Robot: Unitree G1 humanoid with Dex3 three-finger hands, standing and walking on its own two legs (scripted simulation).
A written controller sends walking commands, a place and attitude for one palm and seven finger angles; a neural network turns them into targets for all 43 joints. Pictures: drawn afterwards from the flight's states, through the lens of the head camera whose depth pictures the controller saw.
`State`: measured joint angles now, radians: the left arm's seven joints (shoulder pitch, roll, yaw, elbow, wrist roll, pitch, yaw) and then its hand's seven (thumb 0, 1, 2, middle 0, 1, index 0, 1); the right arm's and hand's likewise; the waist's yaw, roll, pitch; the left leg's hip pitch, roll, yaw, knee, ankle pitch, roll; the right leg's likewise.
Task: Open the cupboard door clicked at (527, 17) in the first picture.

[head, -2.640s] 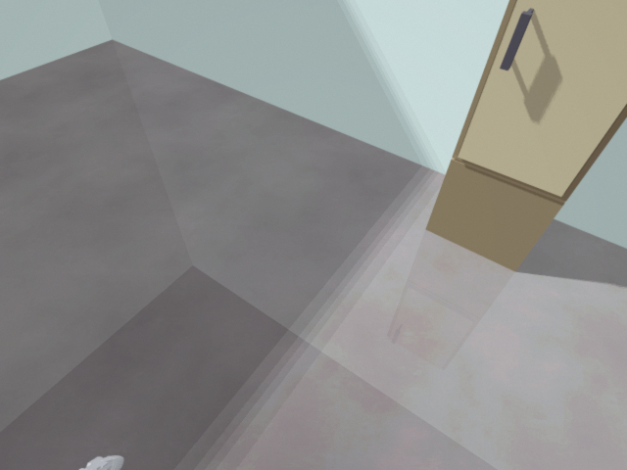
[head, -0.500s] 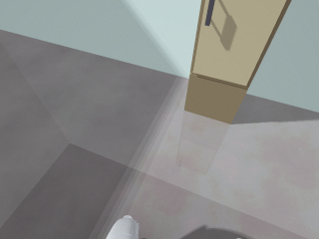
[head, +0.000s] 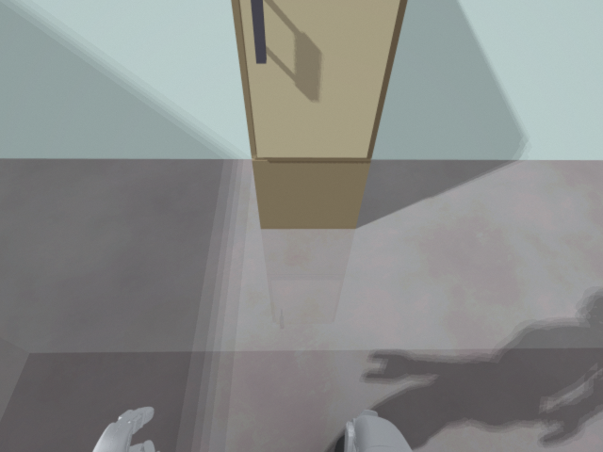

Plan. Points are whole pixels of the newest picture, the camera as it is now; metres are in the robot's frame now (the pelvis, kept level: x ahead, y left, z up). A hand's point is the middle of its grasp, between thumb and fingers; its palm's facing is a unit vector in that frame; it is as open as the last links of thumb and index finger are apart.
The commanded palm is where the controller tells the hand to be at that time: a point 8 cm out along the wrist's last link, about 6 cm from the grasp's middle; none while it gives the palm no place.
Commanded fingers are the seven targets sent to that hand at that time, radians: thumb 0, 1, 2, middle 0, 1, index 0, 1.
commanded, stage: walk to a spot facing it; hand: left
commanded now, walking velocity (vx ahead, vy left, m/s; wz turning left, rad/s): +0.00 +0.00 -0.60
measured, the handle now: (259, 25) +0.94 +0.13 +0.08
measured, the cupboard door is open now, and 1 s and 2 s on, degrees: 0 0 0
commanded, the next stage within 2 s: turn to face it in 0.08 s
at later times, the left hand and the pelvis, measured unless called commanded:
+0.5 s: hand (202, 387) +0.23 +0.17 -0.18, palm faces -0.10 -0.99 -0.13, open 7.3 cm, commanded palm none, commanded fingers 0.00 0.90 0.90 -0.20 -0.30 -0.20 -0.30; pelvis +0.12 +0.02 -0.01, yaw -7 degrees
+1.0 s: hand (182, 446) +0.15 +0.19 -0.18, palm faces +0.00 -0.98 -0.20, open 7.4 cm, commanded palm none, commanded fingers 0.00 0.90 0.90 -0.20 -0.30 -0.20 -0.30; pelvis +0.15 +0.00 +0.00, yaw -3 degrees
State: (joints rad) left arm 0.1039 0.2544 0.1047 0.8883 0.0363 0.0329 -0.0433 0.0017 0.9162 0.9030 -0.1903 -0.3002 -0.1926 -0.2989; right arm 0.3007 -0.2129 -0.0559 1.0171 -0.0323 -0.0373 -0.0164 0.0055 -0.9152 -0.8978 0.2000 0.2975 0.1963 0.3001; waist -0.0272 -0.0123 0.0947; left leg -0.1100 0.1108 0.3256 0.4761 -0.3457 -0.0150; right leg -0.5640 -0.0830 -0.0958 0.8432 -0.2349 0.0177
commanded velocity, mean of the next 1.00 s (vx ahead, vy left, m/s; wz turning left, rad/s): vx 0.07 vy -0.02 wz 0.07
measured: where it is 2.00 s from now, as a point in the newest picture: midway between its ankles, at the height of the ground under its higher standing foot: (340, 368)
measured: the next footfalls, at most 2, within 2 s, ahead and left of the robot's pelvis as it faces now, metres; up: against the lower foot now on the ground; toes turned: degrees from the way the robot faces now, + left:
right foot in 0.10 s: +0.15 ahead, -0.12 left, +0.00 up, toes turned -10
left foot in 0.44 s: +0.19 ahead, +0.12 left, +0.00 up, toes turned +0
